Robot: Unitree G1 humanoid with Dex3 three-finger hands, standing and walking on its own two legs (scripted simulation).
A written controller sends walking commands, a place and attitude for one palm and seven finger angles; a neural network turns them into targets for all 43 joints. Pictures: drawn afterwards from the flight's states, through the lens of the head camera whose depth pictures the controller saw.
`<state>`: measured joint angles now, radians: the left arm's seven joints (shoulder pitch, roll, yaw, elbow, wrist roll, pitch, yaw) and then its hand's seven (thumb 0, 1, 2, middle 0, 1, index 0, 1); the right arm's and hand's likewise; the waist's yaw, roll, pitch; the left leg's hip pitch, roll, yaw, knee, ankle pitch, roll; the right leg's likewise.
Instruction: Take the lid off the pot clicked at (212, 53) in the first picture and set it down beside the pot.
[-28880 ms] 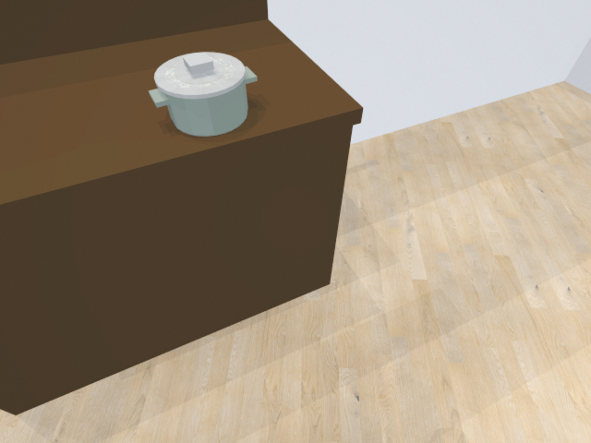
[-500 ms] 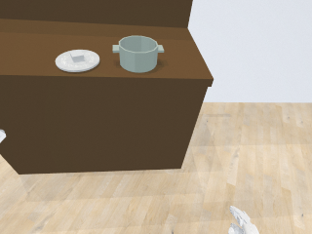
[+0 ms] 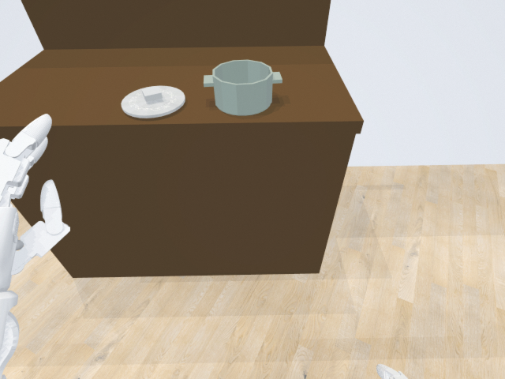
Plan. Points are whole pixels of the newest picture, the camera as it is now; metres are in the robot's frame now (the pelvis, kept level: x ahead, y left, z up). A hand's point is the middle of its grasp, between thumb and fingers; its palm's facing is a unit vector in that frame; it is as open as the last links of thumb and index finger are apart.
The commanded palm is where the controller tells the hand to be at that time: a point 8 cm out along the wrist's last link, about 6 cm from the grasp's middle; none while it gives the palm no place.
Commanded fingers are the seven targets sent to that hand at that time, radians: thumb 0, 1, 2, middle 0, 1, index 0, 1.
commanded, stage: let the arm hang, fingers relaxed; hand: left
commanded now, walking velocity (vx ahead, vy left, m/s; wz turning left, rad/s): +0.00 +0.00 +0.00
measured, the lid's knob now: (152, 93) +0.81 +0.33 +0.08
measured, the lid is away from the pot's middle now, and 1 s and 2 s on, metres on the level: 0.26 0.26 0.26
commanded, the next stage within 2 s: look to check the result in 1.04 s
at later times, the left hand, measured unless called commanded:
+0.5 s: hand out of the picture -0.04 +0.21 -0.16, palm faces +0.04 -0.97 -0.24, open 7.2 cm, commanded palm none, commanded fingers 0.00 0.90 0.90 -0.20 -0.30 -0.20 -0.30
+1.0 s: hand out of the picture +0.08 +0.20 -0.16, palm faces +0.01 -0.97 -0.22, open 7.3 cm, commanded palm none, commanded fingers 0.00 0.90 0.90 -0.20 -0.30 -0.20 -0.30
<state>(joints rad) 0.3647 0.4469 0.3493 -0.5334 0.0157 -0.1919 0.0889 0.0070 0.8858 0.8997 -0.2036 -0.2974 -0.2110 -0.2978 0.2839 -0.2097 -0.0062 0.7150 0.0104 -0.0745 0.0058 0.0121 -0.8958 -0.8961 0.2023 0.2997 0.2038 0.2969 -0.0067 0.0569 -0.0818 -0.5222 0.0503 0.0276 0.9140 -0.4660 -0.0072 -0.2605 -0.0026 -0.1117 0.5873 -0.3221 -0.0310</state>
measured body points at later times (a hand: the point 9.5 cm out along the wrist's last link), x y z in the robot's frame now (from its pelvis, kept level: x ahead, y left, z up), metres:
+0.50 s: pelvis +0.03 +0.01 +0.01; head +0.06 +0.01 +0.46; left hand -0.04 +0.26 -0.14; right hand +0.01 -0.22 -0.15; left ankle +0.04 +0.14 -0.73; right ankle -0.02 -0.10 -0.73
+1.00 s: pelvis +0.04 +0.02 +0.01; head +0.05 +0.02 +0.46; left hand +0.08 +0.25 -0.14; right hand +0.02 -0.20 -0.15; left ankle +0.04 +0.14 -0.73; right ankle -0.02 -0.10 -0.73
